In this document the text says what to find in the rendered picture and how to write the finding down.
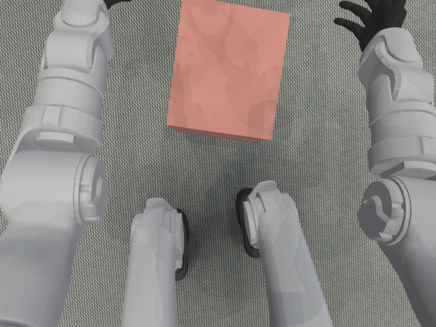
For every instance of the carton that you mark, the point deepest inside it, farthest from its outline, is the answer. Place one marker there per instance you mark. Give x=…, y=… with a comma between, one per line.
x=227, y=70

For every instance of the right robot shin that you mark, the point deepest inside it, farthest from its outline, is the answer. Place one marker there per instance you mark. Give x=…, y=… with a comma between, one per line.
x=270, y=185

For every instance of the robot right upper arm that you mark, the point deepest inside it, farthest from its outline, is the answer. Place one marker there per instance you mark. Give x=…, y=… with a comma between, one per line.
x=400, y=214

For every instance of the robot left upper arm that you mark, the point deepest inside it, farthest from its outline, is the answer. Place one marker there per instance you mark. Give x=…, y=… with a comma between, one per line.
x=48, y=198

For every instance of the robot right forearm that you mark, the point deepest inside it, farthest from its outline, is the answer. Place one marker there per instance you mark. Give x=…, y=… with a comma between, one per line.
x=399, y=99

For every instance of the right robot hand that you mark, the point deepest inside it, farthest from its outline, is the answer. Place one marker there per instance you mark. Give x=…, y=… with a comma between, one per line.
x=385, y=14

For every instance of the robot left foot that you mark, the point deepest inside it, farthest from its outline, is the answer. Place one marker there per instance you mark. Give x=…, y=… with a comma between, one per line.
x=181, y=272

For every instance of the robot left forearm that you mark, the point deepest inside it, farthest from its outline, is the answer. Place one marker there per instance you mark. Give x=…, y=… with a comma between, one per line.
x=71, y=84

